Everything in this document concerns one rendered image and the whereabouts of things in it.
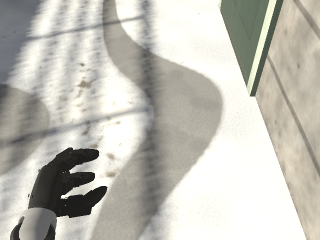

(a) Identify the left robot hand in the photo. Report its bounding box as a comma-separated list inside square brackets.
[28, 147, 108, 218]

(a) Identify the robot left forearm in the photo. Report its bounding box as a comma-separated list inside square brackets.
[10, 207, 57, 240]

